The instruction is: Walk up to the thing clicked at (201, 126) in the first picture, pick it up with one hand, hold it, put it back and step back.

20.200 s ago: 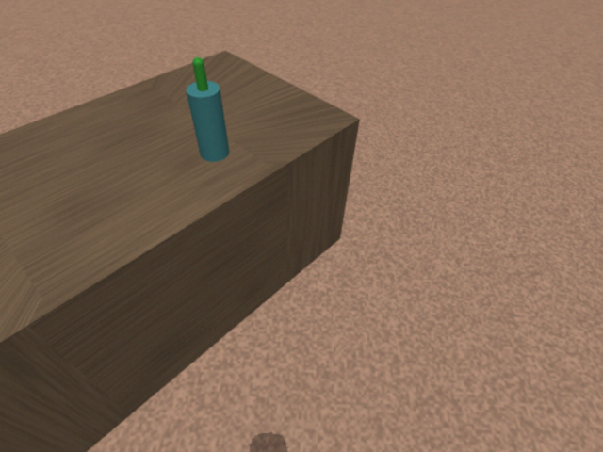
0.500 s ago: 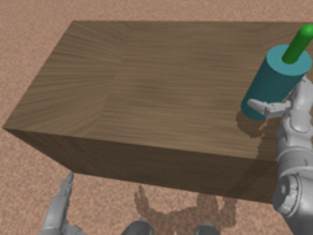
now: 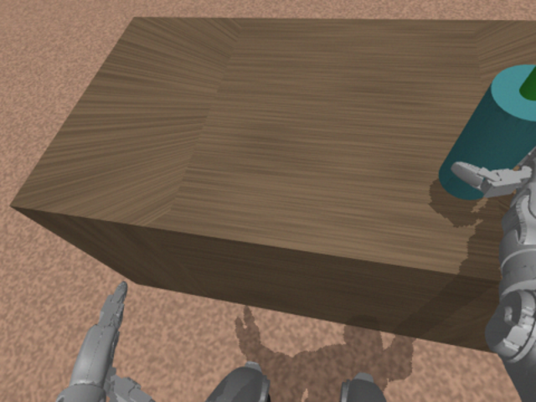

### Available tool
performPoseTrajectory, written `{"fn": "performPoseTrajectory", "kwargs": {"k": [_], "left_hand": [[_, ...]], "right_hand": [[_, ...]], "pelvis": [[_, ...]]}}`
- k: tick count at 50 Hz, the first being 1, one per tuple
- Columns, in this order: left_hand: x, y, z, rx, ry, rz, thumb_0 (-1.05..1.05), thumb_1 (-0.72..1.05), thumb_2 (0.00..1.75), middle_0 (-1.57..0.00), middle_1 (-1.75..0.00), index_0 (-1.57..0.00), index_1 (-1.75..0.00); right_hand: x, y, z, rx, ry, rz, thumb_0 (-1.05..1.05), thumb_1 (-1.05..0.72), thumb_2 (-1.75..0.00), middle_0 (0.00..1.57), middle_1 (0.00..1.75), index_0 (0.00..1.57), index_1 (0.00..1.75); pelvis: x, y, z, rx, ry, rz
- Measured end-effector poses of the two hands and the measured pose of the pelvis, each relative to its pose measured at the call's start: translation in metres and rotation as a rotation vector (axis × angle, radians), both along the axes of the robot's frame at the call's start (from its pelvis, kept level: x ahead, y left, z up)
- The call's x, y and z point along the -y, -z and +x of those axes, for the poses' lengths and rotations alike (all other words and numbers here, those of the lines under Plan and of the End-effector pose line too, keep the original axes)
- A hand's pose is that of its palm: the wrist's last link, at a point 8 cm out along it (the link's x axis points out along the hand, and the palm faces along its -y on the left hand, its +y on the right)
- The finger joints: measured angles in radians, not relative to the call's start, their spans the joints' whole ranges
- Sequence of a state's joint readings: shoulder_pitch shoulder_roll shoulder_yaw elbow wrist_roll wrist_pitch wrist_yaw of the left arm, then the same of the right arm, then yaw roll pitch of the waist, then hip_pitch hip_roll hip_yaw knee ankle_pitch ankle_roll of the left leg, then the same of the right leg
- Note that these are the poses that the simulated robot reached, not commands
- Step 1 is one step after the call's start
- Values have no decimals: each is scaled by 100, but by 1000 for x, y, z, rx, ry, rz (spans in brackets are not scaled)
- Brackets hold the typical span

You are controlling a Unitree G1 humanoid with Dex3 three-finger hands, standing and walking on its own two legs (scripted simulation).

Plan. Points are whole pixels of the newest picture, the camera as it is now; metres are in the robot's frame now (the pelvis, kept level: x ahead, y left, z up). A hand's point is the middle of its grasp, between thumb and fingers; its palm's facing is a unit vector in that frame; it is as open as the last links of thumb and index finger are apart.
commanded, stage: lower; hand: right
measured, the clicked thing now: (506, 125) +0.50 -0.22 +0.11
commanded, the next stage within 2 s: loosen in 0.72 s
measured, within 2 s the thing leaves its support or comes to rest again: rests again in 1.10 s
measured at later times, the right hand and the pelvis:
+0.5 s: hand (479, 173) +0.51 -0.24 -0.01, palm faces +0.29 +0.96 -0.01, open 11.2 cm; pelvis -0.01 +0.00 -0.03, yaw +1 degrees
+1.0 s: hand (479, 172) +0.52 -0.24 -0.02, palm faces +0.30 +0.95 -0.01, open 11.1 cm; pelvis -0.02 +0.00 -0.05, yaw +1 degrees
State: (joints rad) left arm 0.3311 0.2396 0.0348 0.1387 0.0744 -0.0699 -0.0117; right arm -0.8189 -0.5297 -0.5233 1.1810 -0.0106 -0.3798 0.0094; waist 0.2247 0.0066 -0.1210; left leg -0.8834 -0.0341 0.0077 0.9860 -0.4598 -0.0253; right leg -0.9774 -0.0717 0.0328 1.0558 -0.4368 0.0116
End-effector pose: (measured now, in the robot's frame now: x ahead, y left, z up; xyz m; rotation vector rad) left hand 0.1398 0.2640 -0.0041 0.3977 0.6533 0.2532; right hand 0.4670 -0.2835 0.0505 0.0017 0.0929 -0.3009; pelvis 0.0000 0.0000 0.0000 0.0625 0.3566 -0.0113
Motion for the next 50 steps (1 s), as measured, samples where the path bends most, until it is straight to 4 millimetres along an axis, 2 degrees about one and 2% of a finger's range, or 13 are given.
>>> {"fn": "performPoseTrajectory", "kwargs": {"k": [18, 35, 44, 50], "left_hand": [[0, 7, -4, -25, 4, 62, -1, -54, 6, -6, -4, -4, -5], [6, 6, -9, -9, 14, 91, -1, -54, 5, -6, -4, -5, -5], [2, 12, -11, -18, 12, 100, -1, -54, 5, -6, -4, -5, -5], [4, 7, -10, 4, 24, 103, -1, -51, 4, -5, -4, -6, -4]], "right_hand": [[3, 54, 2, -9, -6, 12, -1, 61, -92, 63, 106, 74, 114], [4, 70, 11, 2, -4, 0, -1, 61, -92, 63, 106, 74, 114], [6, 70, 12, 19, -5, 3, -1, 61, -92, 64, 106, 74, 113], [7, 70, 13, 26, 3, -2, 0, 60, -86, 70, 98, 80, 104]], "pelvis": [[0, 23, -8, -63, -1, 18], [4, 37, -14, -92, -3, 32], [4, 44, -17, -101, -2, 37], [2, 45, -19, -100, -1, 37]]}}
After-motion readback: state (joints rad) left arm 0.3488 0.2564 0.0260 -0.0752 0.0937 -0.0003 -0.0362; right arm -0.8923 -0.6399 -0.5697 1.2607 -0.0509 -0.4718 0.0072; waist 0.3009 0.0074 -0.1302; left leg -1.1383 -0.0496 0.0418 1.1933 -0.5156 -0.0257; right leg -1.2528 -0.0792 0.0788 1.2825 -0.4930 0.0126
